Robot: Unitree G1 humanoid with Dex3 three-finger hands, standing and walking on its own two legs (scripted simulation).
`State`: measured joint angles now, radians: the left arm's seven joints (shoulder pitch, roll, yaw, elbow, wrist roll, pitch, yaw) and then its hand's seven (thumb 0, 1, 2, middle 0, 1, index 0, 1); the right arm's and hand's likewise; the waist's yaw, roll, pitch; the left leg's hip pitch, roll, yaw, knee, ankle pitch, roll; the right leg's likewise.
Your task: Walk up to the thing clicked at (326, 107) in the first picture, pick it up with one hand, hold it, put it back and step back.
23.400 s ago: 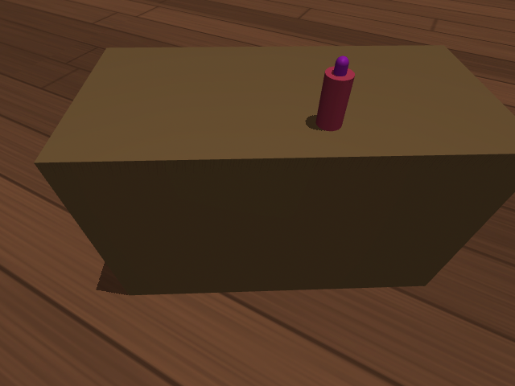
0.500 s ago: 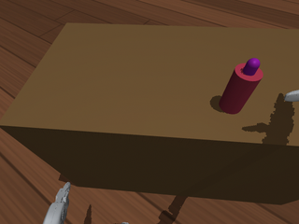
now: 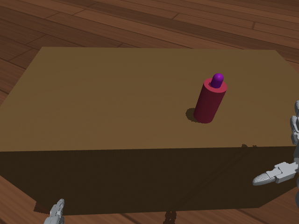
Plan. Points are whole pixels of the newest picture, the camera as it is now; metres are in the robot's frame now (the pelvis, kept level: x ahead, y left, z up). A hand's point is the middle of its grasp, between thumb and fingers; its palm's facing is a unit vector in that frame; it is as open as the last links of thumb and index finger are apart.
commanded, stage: sink last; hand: right
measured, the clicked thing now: (210, 97) +0.47 -0.22 +0.08
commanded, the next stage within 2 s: home in 0.56 s
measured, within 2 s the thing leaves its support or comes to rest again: neither
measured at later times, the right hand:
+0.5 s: hand (294, 193) +0.14 -0.24 +0.16, palm faces +0.42 +0.80 -0.44, open 17.6 cm
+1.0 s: hand (263, 211) +0.14 -0.24 +0.05, palm faces +0.31 +0.89 -0.33, open 17.3 cm
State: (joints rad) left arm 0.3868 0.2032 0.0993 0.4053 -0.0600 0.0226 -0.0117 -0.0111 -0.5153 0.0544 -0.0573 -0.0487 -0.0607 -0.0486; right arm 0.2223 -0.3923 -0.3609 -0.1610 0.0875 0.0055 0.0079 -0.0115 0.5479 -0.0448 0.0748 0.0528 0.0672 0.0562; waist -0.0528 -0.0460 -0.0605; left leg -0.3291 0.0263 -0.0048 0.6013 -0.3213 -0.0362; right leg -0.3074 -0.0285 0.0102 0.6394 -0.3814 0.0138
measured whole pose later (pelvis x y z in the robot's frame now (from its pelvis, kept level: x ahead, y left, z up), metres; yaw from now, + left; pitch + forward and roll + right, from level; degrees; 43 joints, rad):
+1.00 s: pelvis -0.04 +0.01 +0.01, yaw -1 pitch -2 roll +0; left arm 0.27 0.14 0.05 0.56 -0.01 -0.15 0.04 -0.01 0.13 0.50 -0.14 -0.19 -0.14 -0.19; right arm 0.48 -0.25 -0.24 -0.05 0.05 -0.24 -0.01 -0.01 0.52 -0.07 0.06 0.06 0.06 0.06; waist -0.05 -0.03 0.04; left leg -0.26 0.05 0.01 0.55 -0.26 -0.03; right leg -0.23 -0.01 0.02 0.55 -0.29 0.02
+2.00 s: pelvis -0.01 +0.01 +0.01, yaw +0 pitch -2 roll +0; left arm 0.20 0.34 0.02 0.84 0.03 0.00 0.01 0.01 0.90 0.90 -0.20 -0.29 -0.20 -0.30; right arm 0.23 -0.34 -0.01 0.83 -0.03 -0.03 -0.02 -0.01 0.55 -0.04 0.06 0.05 0.06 0.05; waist 0.00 -0.02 0.00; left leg -0.25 0.04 0.00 0.57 -0.30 -0.03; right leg -0.21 -0.02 0.01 0.57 -0.33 0.02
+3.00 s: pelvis -0.02 +0.01 +0.02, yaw +0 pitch -3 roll +0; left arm 0.13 0.36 -0.01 1.13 0.01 0.00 0.00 0.00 0.90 0.90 -0.20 -0.30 -0.20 -0.30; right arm 0.12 -0.35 0.02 1.12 -0.01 -0.01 0.00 0.00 0.54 -0.05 0.06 0.05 0.06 0.05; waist 0.00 -0.01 0.04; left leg -0.14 0.03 -0.01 0.37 -0.18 -0.02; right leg -0.09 -0.03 0.00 0.34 -0.21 0.03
